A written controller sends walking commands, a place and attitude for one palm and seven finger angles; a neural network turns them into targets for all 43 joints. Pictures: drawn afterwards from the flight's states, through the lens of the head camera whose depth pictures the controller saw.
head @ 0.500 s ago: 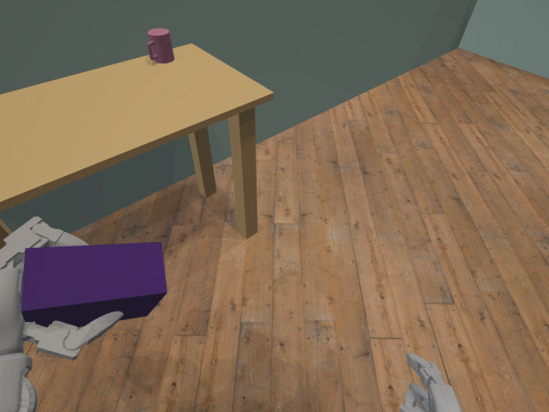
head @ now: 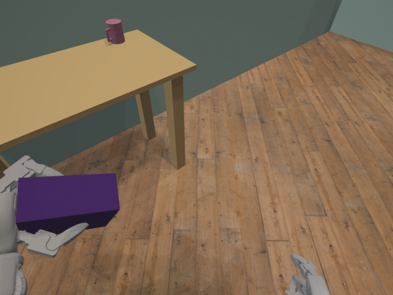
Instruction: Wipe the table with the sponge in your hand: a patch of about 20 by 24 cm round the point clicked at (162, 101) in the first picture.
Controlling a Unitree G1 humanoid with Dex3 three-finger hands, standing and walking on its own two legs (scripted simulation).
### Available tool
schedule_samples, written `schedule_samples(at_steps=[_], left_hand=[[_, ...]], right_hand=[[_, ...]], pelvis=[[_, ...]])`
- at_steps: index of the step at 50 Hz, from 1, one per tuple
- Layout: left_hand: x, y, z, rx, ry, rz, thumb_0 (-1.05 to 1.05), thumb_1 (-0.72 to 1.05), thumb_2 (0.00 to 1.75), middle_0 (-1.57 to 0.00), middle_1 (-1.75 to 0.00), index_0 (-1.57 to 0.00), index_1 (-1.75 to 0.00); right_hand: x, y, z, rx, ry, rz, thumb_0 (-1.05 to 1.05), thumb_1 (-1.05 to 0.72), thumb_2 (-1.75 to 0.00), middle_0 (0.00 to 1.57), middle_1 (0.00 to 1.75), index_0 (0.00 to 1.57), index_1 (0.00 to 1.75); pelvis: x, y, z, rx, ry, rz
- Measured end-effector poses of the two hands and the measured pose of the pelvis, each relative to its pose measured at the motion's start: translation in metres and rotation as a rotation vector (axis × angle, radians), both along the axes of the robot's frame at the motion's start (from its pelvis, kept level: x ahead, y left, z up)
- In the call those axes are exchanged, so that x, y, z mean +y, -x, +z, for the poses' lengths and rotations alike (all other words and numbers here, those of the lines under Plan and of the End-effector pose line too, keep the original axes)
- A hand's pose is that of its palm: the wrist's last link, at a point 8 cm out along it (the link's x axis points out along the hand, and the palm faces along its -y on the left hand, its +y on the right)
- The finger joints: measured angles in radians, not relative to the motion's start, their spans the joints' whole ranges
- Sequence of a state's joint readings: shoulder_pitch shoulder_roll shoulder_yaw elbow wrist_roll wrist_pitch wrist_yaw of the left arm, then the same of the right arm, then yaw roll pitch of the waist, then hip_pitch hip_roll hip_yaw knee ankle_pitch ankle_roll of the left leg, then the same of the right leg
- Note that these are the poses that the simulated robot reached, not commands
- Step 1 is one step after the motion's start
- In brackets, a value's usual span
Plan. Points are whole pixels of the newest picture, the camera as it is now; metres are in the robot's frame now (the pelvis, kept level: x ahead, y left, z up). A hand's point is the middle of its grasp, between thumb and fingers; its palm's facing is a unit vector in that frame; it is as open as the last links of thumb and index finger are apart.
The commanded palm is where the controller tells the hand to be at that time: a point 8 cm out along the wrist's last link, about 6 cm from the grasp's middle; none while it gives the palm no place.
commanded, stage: walk to a spot facing it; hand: left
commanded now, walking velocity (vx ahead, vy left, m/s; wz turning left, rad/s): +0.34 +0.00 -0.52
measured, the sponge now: (84, 204) +0.23 +0.20 +0.13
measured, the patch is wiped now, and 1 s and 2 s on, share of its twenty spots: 0.00 0.00 0.00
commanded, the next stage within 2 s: turn to face it in 0.98 s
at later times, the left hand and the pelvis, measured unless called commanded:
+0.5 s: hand (141, 157) +0.31 +0.12 +0.16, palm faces +0.23 -0.87 -0.43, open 10.1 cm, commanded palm +0.26 +0.19 +0.18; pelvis +0.06 -0.07 -0.01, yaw -8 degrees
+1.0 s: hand (177, 94) +0.48 +0.08 +0.17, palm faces +0.21 -0.89 -0.41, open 10.1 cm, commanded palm +0.42 +0.14 +0.18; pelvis +0.20 -0.10 -0.02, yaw -13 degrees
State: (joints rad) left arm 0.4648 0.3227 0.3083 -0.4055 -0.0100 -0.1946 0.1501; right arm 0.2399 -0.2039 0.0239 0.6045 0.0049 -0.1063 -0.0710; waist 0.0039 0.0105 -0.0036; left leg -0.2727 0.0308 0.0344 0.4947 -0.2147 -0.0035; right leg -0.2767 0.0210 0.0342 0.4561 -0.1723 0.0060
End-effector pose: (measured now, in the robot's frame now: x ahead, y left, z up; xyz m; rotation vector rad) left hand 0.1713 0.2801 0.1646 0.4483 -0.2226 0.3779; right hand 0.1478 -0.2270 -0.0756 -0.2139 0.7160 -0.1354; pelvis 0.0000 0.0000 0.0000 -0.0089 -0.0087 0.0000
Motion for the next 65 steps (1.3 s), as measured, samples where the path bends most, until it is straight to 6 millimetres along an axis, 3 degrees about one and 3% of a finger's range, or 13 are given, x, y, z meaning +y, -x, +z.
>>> schedule_samples(at_steps=[8,14,19,23,31,38,43,48,54,58,62,65], left_hand=[[-0.004,-0.009,-0.001,-0.011,-0.002,0.000,-0.01,-0.48,0.98,-0.75,-1.32,-0.75,-1.33],[-0.030,-0.037,0.000,-0.017,-0.022,-0.026,-0.01,-0.48,0.98,-0.75,-1.32,-0.75,-1.33],[-0.075,-0.072,-0.001,-0.045,-0.057,-0.116,-0.01,-0.48,0.98,-0.75,-1.32,-0.75,-1.33],[-0.103,-0.097,0.004,-0.040,-0.044,-0.188,-0.01,-0.48,0.98,-0.75,-1.32,-0.75,-1.33],[-0.122,-0.140,0.022,-0.002,-0.143,-0.237,-0.01,-0.48,0.98,-0.75,-1.32,-0.76,-1.33],[-0.130,-0.184,0.019,-0.020,-0.102,-0.224,-0.01,-0.48,0.98,-0.75,-1.32,-0.76,-1.33],[-0.131,-0.222,0.014,-0.082,-0.080,-0.228,-0.01,-0.48,0.98,-0.75,-1.32,-0.76,-1.33],[-0.144,-0.269,0.016,-0.134,-0.075,-0.264,-0.01,-0.48,0.98,-0.75,-1.32,-0.76,-1.33],[-0.172,-0.289,0.032,-0.112,-0.125,-0.286,-0.01,-0.48,0.98,-0.75,-1.32,-0.76,-1.33],[-0.192,-0.301,0.029,-0.091,-0.147,-0.234,-0.01,-0.48,0.98,-0.75,-1.33,-0.76,-1.33],[-0.212,-0.320,0.015,-0.082,-0.118,-0.176,-0.01,-0.48,0.98,-0.75,-1.33,-0.76,-1.33],[-0.222,-0.332,0.011,-0.044,-0.101,-0.165,-0.01,-0.48,0.98,-0.75,-1.33,-0.76,-1.33]], right_hand=[[-0.005,-0.003,-0.002,-0.012,0.002,-0.023,0.01,-0.90,-0.90,0.20,0.30,0.21,0.30],[-0.020,-0.005,-0.012,-0.026,-0.036,-0.066,0.01,-0.90,-0.90,0.20,0.30,0.21,0.30],[-0.049,-0.006,-0.034,0.004,-0.061,-0.094,0.01,-0.90,-0.90,0.20,0.30,0.21,0.30],[-0.077,-0.003,-0.034,0.081,-0.047,-0.143,0.01,-0.90,-0.90,0.20,0.30,0.21,0.30],[-0.122,-0.010,-0.017,0.142,-0.006,-0.246,0.01,-0.90,-0.90,0.20,0.30,0.20,0.30],[-0.134,-0.054,-0.015,0.140,0.011,-0.248,0.01,-0.90,-0.90,0.20,0.30,0.20,0.29],[-0.129,-0.111,-0.017,0.069,0.016,-0.230,0.01,-0.90,-0.90,0.20,0.30,0.20,0.30],[-0.117,-0.164,-0.018,-0.033,-0.046,-0.224,0.01,-0.90,-0.90,0.20,0.30,0.20,0.30],[-0.114,-0.197,-0.016,-0.043,-0.123,-0.209,0.01,-0.90,-0.90,0.20,0.30,0.21,0.30],[-0.134,-0.210,-0.031,0.005,-0.138,-0.194,0.01,-0.90,-0.90,0.20,0.30,0.21,0.30],[-0.170,-0.223,-0.054,0.098,-0.100,-0.160,0.01,-0.90,-0.90,0.21,0.30,0.21,0.30],[-0.197,-0.233,-0.052,0.157,-0.049,-0.157,0.01,-0.90,-0.90,0.20,0.30,0.21,0.30]], pelvis=[[-0.003,-0.006,-0.004,0.005,-0.007,-0.037],[-0.023,-0.022,-0.009,-0.003,-0.014,-0.091],[-0.047,-0.035,-0.022,-0.009,-0.015,-0.120],[-0.060,-0.049,-0.014,0.002,-0.024,-0.137],[-0.080,-0.086,0.002,0.037,-0.050,-0.176],[-0.087,-0.131,0.000,0.031,-0.055,-0.186],[-0.087,-0.173,-0.013,0.015,-0.061,-0.219],[-0.093,-0.195,-0.021,-0.016,-0.071,-0.222],[-0.117,-0.226,-0.011,0.000,-0.034,-0.234],[-0.145,-0.251,-0.014,-0.005,-0.015,-0.211],[-0.168,-0.267,-0.024,-0.011,-0.021,-0.158],[-0.176,-0.276,-0.018,-0.010,-0.035,-0.132]])
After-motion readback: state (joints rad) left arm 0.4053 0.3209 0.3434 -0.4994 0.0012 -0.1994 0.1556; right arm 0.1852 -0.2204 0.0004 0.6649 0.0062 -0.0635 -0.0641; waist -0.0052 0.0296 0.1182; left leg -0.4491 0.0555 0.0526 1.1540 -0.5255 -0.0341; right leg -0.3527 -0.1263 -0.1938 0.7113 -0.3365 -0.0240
